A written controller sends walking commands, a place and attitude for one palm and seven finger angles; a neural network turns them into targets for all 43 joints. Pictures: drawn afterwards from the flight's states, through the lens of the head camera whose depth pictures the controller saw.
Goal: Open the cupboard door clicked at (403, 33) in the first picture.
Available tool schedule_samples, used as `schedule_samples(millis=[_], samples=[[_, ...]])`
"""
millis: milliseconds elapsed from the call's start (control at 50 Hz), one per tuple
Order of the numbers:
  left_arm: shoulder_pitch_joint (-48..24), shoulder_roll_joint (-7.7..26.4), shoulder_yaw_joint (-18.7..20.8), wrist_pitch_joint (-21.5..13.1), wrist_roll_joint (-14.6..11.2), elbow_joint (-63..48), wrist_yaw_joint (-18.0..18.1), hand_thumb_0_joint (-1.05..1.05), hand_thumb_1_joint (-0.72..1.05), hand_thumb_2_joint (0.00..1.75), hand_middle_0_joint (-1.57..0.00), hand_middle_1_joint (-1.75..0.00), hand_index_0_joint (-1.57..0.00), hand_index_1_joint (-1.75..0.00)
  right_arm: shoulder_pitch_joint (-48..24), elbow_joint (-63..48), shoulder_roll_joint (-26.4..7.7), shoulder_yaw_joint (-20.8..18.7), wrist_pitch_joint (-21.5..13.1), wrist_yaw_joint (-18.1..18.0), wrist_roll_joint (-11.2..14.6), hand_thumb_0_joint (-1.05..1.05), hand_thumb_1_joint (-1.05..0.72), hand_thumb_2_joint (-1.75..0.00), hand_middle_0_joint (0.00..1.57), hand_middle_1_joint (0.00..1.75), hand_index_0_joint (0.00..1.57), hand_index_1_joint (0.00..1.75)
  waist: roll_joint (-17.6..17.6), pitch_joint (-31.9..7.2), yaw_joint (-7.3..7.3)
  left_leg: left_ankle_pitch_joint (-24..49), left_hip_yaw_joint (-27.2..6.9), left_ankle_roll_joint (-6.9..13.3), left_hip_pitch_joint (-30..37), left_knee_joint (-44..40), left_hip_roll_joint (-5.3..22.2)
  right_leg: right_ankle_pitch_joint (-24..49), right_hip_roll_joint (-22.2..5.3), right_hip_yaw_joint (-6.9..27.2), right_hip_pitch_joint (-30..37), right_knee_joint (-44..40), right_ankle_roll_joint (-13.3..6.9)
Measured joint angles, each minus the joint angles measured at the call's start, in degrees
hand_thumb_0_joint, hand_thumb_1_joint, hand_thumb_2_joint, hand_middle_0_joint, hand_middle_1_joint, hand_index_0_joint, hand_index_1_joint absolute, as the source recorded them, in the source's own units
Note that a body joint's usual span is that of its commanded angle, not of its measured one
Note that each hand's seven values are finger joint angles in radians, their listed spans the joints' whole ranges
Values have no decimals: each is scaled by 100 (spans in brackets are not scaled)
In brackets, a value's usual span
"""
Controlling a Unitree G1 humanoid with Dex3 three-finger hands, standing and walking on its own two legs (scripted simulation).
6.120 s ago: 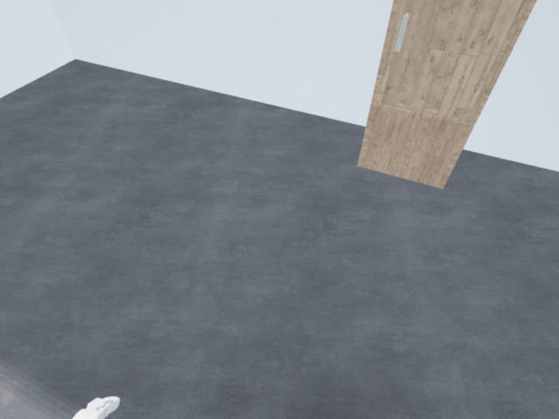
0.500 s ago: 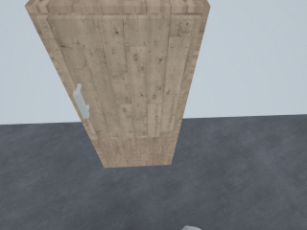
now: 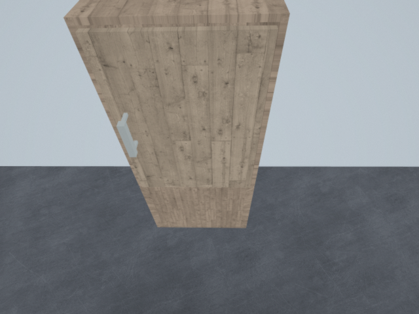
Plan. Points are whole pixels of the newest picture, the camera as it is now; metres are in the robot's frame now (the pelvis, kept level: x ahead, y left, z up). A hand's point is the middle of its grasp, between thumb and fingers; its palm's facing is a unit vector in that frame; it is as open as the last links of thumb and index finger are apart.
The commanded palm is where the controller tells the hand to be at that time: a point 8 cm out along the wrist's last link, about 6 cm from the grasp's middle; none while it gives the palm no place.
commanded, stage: come to a stop and stand still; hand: left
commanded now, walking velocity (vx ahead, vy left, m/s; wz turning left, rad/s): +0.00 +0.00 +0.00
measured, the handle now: (129, 135) +0.55 +0.30 -0.04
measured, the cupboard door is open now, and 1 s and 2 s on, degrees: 0 0 0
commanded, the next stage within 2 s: look again from close up in 0.40 s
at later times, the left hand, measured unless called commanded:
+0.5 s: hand out of the picture +0.03 +0.21 -0.18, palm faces +0.02 -0.98 -0.20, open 7.3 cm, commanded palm none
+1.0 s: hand out of the picture +0.01 +0.21 -0.17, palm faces +0.00 -0.97 -0.23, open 7.4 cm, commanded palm none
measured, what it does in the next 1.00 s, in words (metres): steps on the spot: left foot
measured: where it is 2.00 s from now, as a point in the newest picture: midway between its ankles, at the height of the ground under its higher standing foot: outside the picture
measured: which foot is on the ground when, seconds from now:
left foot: up 0.00-0.04, down 0.06-1.00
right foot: down 0.00-1.00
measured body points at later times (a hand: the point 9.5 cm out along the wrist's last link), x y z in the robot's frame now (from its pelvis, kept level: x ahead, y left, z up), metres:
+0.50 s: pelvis +0.00 +0.03 +0.00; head +0.02 +0.03 +0.45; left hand +0.03 +0.26 -0.16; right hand +0.01 -0.19 -0.16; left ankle -0.03 +0.15 -0.75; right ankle +0.00 -0.09 -0.75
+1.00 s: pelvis +0.00 +0.03 -0.01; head +0.02 +0.01 +0.44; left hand +0.01 +0.26 -0.16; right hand -0.01 -0.17 -0.18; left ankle -0.03 +0.15 -0.75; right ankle +0.00 -0.09 -0.75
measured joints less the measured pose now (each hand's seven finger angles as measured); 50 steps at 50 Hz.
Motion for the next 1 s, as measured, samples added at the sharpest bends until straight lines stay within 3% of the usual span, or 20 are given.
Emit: schedule_samples(millis=[60,160,220,280,360,500,620,760,1000], samples=[[89,50,7,74,-62,125,-4,1,91,90,-21,-30,-20,-30,9,-63,15,72,-185,-40,17,0,-91,-90,19,30,19,30,66,-71,-44,609,1,105,524,-1206,71,-115,106,-56,-163,305,121],[52,240,8,196,-67,354,-7,1,91,90,-20,-30,-20,-30,63,73,403,251,-218,-108,-37,0,-91,-90,19,30,19,30,-303,-154,-66,556,78,199,666,-1269,-82,-1075,89,100,-255,1047,119],[-11,197,-55,134,-89,405,-30,1,91,90,-20,-30,-20,-30,67,155,464,274,-254,-211,-27,0,-93,-90,20,30,20,30,-313,-153,-92,617,112,239,742,-1393,-157,-974,118,128,-85,994,115],[-94,77,-117,10,-111,466,-19,1,91,90,-20,-30,-20,-30,34,245,428,275,-304,-232,5,0,-94,-90,20,30,20,30,-223,-81,-106,522,175,242,735,-1249,-195,-371,155,163,234,401,102],[-192,-132,-219,-72,-123,539,-5,1,91,90,-20,-30,-20,-30,52,349,318,243,-324,-234,43,0,-95,-90,20,30,20,30,78,-59,-235,516,133,230,805,-1289,-91,-408,259,102,422,148,93],[-337,-46,-229,-72,-143,596,41,1,93,90,-20,-30,-20,-30,238,598,411,325,-343,-204,31,0,-93,-90,20,30,20,30,18,-56,-306,621,143,208,928,-1494,-44,-294,318,101,552,-87,69],[-254,-54,-329,-223,-133,454,93,1,92,90,-20,-30,-20,-30,499,279,386,365,-413,-129,-3,0,-92,-90,20,30,20,30,114,-50,-408,380,142,243,569,-942,-12,-406,328,105,285,254,67],[-153,-80,-350,-135,-138,424,21,1,91,90,-20,-30,-20,-30,721,230,430,457,-396,-129,-12,0,-91,-90,19,30,19,30,293,-160,-392,345,184,300,680,-941,-108,-529,232,158,308,430,117],[-77,-186,-337,-147,-146,493,9,1,91,90,-20,-30,-20,-30,675,400,466,488,-443,-143,-11,0,-91,-90,20,30,20,30,268,-57,-346,476,224,235,789,-1240,-106,-530,247,196,282,387,60]])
